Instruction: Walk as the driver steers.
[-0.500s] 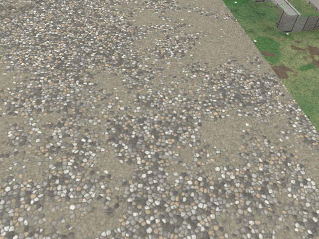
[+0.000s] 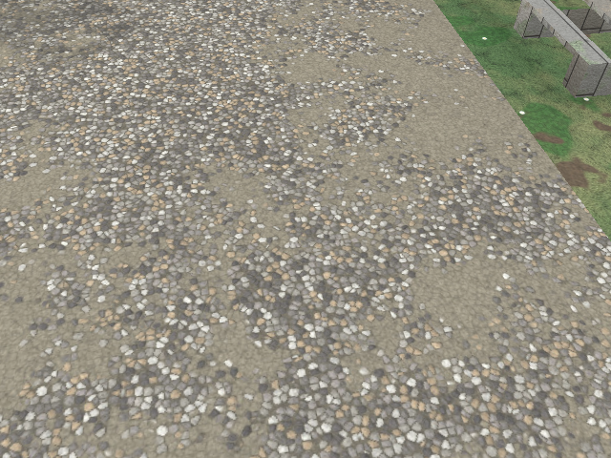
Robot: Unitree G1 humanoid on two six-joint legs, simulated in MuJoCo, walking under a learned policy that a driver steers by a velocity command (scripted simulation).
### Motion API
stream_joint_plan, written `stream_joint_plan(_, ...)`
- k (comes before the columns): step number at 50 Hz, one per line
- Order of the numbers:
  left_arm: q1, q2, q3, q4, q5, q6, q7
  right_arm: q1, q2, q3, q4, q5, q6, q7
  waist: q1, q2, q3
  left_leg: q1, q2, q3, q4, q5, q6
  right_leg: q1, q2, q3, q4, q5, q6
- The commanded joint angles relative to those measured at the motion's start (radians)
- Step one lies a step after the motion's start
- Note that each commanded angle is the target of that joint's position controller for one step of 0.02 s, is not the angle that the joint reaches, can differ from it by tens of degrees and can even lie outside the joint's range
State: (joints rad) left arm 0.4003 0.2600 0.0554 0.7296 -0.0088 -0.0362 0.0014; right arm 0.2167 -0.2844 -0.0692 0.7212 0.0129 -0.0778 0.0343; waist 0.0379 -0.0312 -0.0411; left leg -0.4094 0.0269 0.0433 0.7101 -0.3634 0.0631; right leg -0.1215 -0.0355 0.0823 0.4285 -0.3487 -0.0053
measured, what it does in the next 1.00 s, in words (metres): walks ahead, turning left: left foot, then right foot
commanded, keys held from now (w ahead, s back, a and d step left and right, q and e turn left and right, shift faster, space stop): w+shift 0.50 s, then w+q+shift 0.50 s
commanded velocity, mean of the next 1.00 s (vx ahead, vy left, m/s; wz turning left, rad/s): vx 0.91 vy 0.00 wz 0.29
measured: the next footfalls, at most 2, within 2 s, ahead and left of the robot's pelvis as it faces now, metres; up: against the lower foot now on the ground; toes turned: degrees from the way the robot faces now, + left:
left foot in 0.04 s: +0.08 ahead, +0.12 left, +0.00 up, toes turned +2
right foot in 0.52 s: +0.51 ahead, -0.07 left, +0.00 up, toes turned -2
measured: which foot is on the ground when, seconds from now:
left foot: up 0.00-0.02, down 0.04-0.54, up 0.56-0.98, down 1.00-1.00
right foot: down 0.00-0.04, up 0.06-0.50, down 0.52-1.00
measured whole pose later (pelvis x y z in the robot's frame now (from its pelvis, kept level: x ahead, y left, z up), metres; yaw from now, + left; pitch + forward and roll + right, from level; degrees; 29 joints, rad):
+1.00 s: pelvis +0.76 +0.06 -0.04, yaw +18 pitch -1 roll -2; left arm 0.48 0.21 0.03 0.94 0.03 -0.07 0.03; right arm 0.09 -0.27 -0.02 0.74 0.00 -0.03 0.06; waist -0.01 0.04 0.05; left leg -0.53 -0.06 0.17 0.64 -0.10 0.22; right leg 0.22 0.00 -0.31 0.65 -0.27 0.02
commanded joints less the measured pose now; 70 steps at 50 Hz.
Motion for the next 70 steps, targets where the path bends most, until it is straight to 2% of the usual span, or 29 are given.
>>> stream_joint_plan(1,-0.143,0.173,0.056,-0.07,0.056,-0.013,-0.019,0.132,-0.061,-0.019,-0.004,-0.067,0.03,0.014,-0.135,-0.044,0.053,0.399,-0.112,0.152,-0.148,0.093,-0.038,-0.341,-0.07,0.08,-0.107,-0.263,-0.15)
stream_joint_plan(2,-0.17,0.127,0.041,-0.074,0.06,-0.018,-0.018,0.305,-0.099,-0.035,0.04,-0.06,0.028,0.002,-0.227,0.069,0.022,0.607,-0.067,0.072,-0.159,0.023,-0.034,-0.484,-0.012,0.023,0.143,-0.157,-0.135)
stream_joint_plan(3,-0.275,0.011,0.009,-0.129,0.069,-0.028,-0.014,0.494,-0.202,-0.048,0.053,-0.08,0.016,-0.012,-0.319,0.354,-0.026,0.655,0.215,-0.342,-0.341,-0.376,0.001,-0.649,0.087,-0.046,0.631,-0.22,-0.097)
stream_joint_plan(4,-0.249,-0.01,0.001,-0.178,0.041,-0.039,-0.011,0.388,-0.242,-0.043,0.016,-0.075,0.013,-0.017,-0.223,0.365,0.028,0.548,0.344,-0.858,-0.597,-0.63,0.074,-0.836,0.169,0.1,0.807,-0.184,-0.104)
stream_joint_plan(5,-0.24,0.029,0.007,-0.176,0.036,-0.037,-0.014,0.252,-0.22,-0.041,-0.009,-0.064,0.016,-0.018,-0.129,0.186,0.103,0.491,0.397,-0.848,-0.591,-0.655,0.122,-0.907,0.057,0.112,0.869,-0.033,-0.112)
stream_joint_plan(7,-0.199,0.092,0.017,-0.125,0.06,-0.032,-0.04,0.157,-0.148,-0.021,-0.021,-0.048,0.002,-0.012,-0.057,0.07,0.088,0.365,0.283,-0.58,-0.553,-0.435,0.098,-0.764,-0.048,0.021,0.77,0.104,-0.077)
stream_joint_plan(15,-0.402,0.063,-0.005,-0.149,0.047,0.003,-0.07,0.303,-0.082,0.003,0.075,-0.022,-0.027,-0.013,-0.093,0.079,0.172,0.368,0.142,-0.211,-0.684,0.069,0.118,-0.748,-0.052,-0.111,0.477,0.335,-0.011)
stream_joint_plan(21,-0.552,0.049,-0.025,-0.19,0.04,-0.006,-0.073,0.346,-0.101,0.009,0.143,-0.024,-0.032,-0.027,-0.107,0.093,0.203,0.504,0.178,-0.084,-0.709,0.551,0.113,-0.583,-0.006,-0.197,0.192,0.362,-0.084)
stream_joint_plan(24,-0.41,0.092,-0.009,-0.152,0.046,-0.005,-0.042,0.338,-0.164,0.001,0.177,-0.038,-0.022,-0.042,-0.013,0.17,0.064,0.582,0.201,-0.026,-0.411,1.299,0.084,-0.309,0.114,-0.245,0.175,0.196,-0.143)
stream_joint_plan(26,0.011,0.169,0.028,-0.027,0.054,-0.014,-0.01,0.276,-0.183,-0.005,0.173,-0.043,-0.003,-0.054,0.189,0.157,-0.139,0.34,0.175,-0.011,0.111,1.192,0.06,0.209,0.069,-0.142,0.14,0.125,-0.188)
stream_joint_plan(27,0.109,0.27,0.058,-0.008,0.091,-0.02,0.006,0.339,-0.039,0.028,0.124,-0.013,-0.008,-0.035,0.141,-0.071,-0.301,-0.031,0.046,-0.01,0.518,0.548,0.046,0.543,-0.234,0.267,0.087,-0.35,-0.233)
stream_joint_plan(28,0.088,0.266,0.057,-0.01,0.077,-0.025,-0.007,0.334,-0.033,0.028,0.106,0.003,-0.023,-0.025,0.1,-0.187,-0.389,-0.223,-0.083,-0.138,0.716,-0.06,0.062,0.571,-0.383,0.748,-0.141,-0.635,-0.252)
stream_joint_plan(29,-0.019,0.208,0.048,0.0,0.07,-0.025,-0.01,0.199,-0.095,0.011,0.081,-0.001,-0.02,-0.031,0.078,-0.086,-0.175,-0.325,-0.019,-0.161,0.752,0.042,0.08,0.411,-0.337,0.636,-0.189,-0.567,-0.208)
stream_joint_plan(31,-0.097,0.117,0.029,0.023,0.064,-0.047,-0.011,0.147,-0.064,0.021,0.082,-0.009,-0.013,-0.018,0.01,0.034,0.011,-0.262,0.064,-0.14,0.641,0.152,0.075,0.117,-0.285,0.34,-0.233,-0.231,-0.166)
stream_joint_plan(33,-0.096,0.064,0.011,0.06,0.052,-0.065,-0.009,0.185,-0.021,0.028,0.097,-0.036,0.023,0.002,-0.053,-0.021,0.07,-0.192,0.101,-0.142,0.598,0.159,0.053,-0.039,-0.232,0.16,-0.289,-0.123,-0.124)
stream_joint_plan(38,-0.059,0.045,0.004,0.117,0.03,-0.102,-0.024,-0.026,0.009,0.036,0.022,-0.027,0.06,0.028,-0.062,-0.019,0.203,-0.322,0.107,-0.061,0.458,0.351,0.034,-0.105,-0.128,-0.204,-0.368,0.248,-0.034)
stream_joint_plan(45,0.035,0.14,0.001,0.148,0.02,-0.103,0.026,-0.172,-0.017,0.048,-0.037,-0.028,0.043,0.053,-0.073,-0.034,0.162,-0.16,-0.042,0.18,0.03,0.51,0.111,0.159,-0.144,-0.399,-0.23,1.303,0.03)
stream_joint_plan(48,-0.047,0.223,0.028,0.111,0.042,-0.048,0.058,0.166,-0.129,0.005,0.063,-0.024,0.05,0.03,-0.261,-0.091,-0.037,0.217,-0.143,0.171,0.009,0.349,0.156,0.196,-0.193,-0.362,0.219,1.557,0.013)
stream_joint_plan(49,-0.113,0.236,0.035,0.088,0.054,-0.031,0.055,0.399,-0.181,-0.026,0.133,-0.025,0.051,0.013,-0.362,-0.069,-0.117,0.454,-0.134,0.08,-0.038,0.269,0.199,0.075,-0.193,-0.332,0.551,1.431,-0.009)
stream_joint_plan(50,-0.184,0.206,0.039,0.077,0.042,-0.032,0.03,0.397,-0.207,-0.062,0.133,0.011,0.065,-0.013,-0.369,0.114,-0.086,0.588,-0.077,-0.058,-0.161,0.213,0.237,-0.145,0.01,-0.323,0.992,0.552,-0.008)
stream_joint_plan(51,-0.094,0.041,-0.01,-0.008,0.06,-0.057,0.014,0.271,-0.289,-0.065,0.113,-0.02,0.07,-0.012,-0.133,0.269,-0.056,0.711,0.08,-0.388,-0.046,0.519,0.331,-0.543,0.095,-0.207,1.281,-0.159,0.023)
stream_joint_plan(52,-0.11,0.057,-0.022,-0.087,0.03,-0.081,0.011,0.251,-0.327,-0.082,0.074,-0.036,0.076,-0.017,-0.156,0.211,-0.265,0.853,0.217,-0.789,-0.312,0.057,0.511,-0.723,0.095,-0.006,1.351,-0.15,0.03)
stream_joint_plan(53,-0.171,0.106,-0.024,-0.083,0.041,-0.104,0.008,0.228,-0.237,-0.068,0.072,-0.042,0.072,-0.03,-0.142,0.013,-0.092,0.687,0.233,-0.857,-0.494,-0.152,0.432,-0.777,0.027,0.022,1.205,-0.071,0.009)
stream_joint_plan(55,-0.214,0.102,-0.029,-0.083,0.065,-0.09,0.005,0.166,-0.167,-0.045,0.089,-0.037,0.049,-0.037,-0.04,-0.085,0.084,0.368,0.153,-0.692,-0.512,-0.026,0.342,-0.661,-0.044,0.019,0.997,-0.02,0.021)
stream_joint_plan(57,-0.192,0.091,-0.039,-0.074,0.09,-0.039,0.001,0.127,-0.146,-0.03,0.074,-0.025,0.017,-0.041,0.013,-0.098,0.121,0.141,0.067,-0.547,-0.532,0.041,0.313,-0.534,-0.092,0.004,0.858,-0.02,0.062)
stream_joint_plan(61,-0.409,0.062,-0.06,-0.168,0.063,-0.023,-0.019,0.151,-0.17,-0.04,0.065,-0.019,-0.011,-0.028,-0.051,-0.015,0.169,-0.015,-0.048,-0.407,-0.565,0.227,0.263,-0.418,-0.095,-0.066,0.452,0.252,0.091)
stream_joint_plan(67,-0.48,0.103,-0.052,-0.213,0.035,-0.038,-0.016,0.207,-0.208,-0.063,0.064,-0.011,-0.003,-0.024,-0.12,0.088,0.079,0.246,-0.015,-0.445,-0.426,0.571,0.157,-0.267,0.005,-0.063,0.098,0.422,0.041)
stream_joint_plan(69,-0.282,0.188,-0.015,-0.161,0.031,-0.045,0.004,0.169,-0.261,-0.074,0.054,-0.023,-0.003,-0.026,-0.016,0.085,-0.055,0.305,-0.022,-0.443,-0.177,0.827,0.111,-0.038,0.056,-0.062,0.101,0.254,0.021)
stream_joint_plan(70,-0.068,0.229,0.008,-0.113,0.03,-0.049,0.02,0.106,-0.279,-0.076,0.042,-0.027,-0.009,-0.021,0.119,0.075,-0.153,0.213,-0.056,-0.412,0.068,0.81,0.088,0.194,0.025,-0.061,0.117,0.188,0.009)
